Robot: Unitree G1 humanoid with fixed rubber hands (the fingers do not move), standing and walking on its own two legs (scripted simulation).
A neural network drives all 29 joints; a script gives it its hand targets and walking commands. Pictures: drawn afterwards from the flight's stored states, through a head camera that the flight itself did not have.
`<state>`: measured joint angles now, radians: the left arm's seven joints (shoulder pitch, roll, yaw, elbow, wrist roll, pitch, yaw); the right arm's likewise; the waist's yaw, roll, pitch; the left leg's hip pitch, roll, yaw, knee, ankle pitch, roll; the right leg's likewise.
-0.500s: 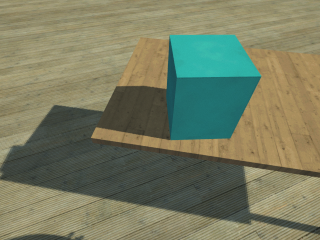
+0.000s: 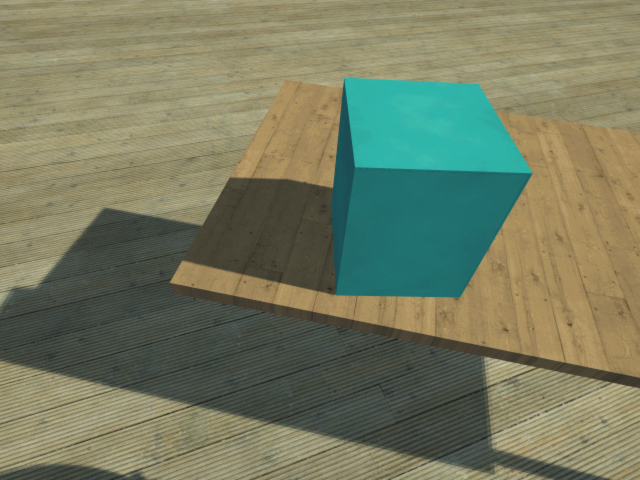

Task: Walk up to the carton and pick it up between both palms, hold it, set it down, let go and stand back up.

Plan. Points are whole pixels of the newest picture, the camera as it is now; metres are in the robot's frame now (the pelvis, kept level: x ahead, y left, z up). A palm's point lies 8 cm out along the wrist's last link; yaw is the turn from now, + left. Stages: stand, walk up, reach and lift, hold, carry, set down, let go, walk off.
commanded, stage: walk up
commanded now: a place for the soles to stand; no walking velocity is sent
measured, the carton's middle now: (405, 193) +0.51 -0.08 +0.09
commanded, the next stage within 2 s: reach and lift in 1.66 s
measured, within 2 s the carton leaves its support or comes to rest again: neither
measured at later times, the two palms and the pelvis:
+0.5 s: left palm out of the picture +0.10 +0.17 -0.08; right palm out of the picture +0.15 -0.36 -0.11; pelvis +0.04 -0.09 +0.01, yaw +2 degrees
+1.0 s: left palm out of the picture +0.10 +0.23 -0.10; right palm out of the picture +0.10 -0.29 -0.10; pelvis +0.03 -0.03 +0.01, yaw -6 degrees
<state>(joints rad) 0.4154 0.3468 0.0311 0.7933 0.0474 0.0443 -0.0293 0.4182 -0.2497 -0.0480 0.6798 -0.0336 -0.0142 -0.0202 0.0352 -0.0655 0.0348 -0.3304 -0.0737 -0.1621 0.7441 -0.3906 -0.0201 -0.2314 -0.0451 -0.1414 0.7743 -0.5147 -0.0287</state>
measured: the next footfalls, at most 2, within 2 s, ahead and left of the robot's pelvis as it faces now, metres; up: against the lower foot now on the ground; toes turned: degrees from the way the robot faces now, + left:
right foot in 0.22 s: +0.15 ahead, -0.21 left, +0.00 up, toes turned -1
left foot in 0.70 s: +0.09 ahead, +0.07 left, +0.00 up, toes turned -8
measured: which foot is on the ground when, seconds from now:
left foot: down 0.00-0.24, up 0.26-0.68, down 0.70-1.00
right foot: up 0.00-0.20, down 0.22-0.72, up 0.74-0.98, down 1.00-1.00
